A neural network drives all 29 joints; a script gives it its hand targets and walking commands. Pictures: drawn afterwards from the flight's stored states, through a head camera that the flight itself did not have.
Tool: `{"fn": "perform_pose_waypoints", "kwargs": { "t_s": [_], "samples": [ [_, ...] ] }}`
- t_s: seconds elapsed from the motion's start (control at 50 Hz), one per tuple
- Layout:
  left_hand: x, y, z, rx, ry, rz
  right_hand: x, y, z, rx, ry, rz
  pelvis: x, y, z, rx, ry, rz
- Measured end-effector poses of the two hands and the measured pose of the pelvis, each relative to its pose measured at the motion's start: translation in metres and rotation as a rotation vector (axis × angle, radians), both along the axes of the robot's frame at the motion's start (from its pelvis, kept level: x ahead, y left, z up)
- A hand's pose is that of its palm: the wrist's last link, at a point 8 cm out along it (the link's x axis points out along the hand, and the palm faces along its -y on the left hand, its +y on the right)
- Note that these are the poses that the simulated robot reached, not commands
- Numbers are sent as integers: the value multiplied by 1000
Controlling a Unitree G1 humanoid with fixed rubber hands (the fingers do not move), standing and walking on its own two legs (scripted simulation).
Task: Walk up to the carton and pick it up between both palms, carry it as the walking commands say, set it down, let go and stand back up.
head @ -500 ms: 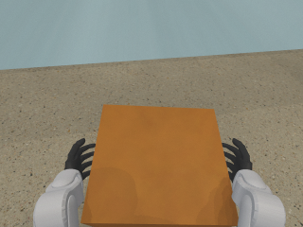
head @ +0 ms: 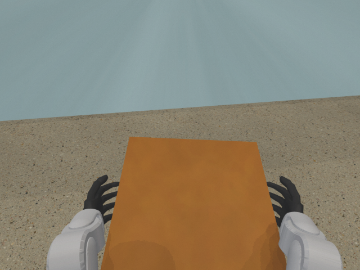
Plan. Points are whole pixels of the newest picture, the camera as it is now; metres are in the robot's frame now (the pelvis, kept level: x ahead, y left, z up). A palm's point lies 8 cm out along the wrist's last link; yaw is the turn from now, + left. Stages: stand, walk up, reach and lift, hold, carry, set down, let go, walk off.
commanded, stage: carry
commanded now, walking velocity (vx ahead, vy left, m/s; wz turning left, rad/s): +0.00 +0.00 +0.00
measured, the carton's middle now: (190, 214) +0.27 -0.01 +0.03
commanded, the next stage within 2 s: none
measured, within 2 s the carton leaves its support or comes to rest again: neither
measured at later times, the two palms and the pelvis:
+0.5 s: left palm (76, 225) +0.21 +0.22 +0.06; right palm (260, 225) +0.22 -0.14 +0.07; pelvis -0.03 +0.04 -0.01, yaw +2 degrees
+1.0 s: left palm (111, 228) +0.21 +0.15 +0.06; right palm (295, 224) +0.22 -0.21 +0.08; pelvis -0.02 -0.03 -0.03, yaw +1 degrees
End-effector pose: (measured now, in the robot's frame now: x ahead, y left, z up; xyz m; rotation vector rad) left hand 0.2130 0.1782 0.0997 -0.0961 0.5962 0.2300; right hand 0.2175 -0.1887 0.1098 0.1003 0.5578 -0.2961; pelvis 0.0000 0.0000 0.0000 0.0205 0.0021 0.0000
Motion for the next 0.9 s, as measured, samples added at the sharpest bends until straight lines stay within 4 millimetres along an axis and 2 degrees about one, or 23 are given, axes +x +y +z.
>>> {"fn": "perform_pose_waypoints", "kwargs": {
  "t_s": [0.08,0.14,0.2,0.28,0.34,0.44,0.64,0.7,0.8,0.9],
  "samples": [
    [5,13,-7,-13,-22,-15,-1,13,-1,-5,-24,-26,-4,18,-11,-24,5,9],
    [10,33,-22,17,16,-24,5,33,-17,-12,13,0,-9,32,-17,-27,6,13],
    [4,47,-35,13,85,-22,3,47,-27,-31,77,14,-15,40,-15,-26,20,14],
    [-7,53,-29,-2,56,12,1,54,-21,-33,46,31,-23,44,-13,-22,41,23],
    [-8,53,-29,21,61,24,4,54,-28,-17,50,45,-27,45,-11,-26,37,27],
    [-6,49,-34,44,72,13,5,50,-38,-9,59,49,-30,42,-11,-22,28,29],
    [1,34,-34,56,40,-6,6,35,-34,-13,15,38,-31,30,-12,-17,40,30],
    [1,28,-37,50,48,-1,8,29,-33,-19,15,38,-30,22,-13,-16,40,29],
    [-4,11,-29,29,19,22,6,14,-22,-20,-25,34,-28,5,-15,-21,49,25],
    [-5,-9,-31,18,38,39,5,-5,-24,-9,-17,23,-21,-12,-20,-34,45,20]
  ]
}}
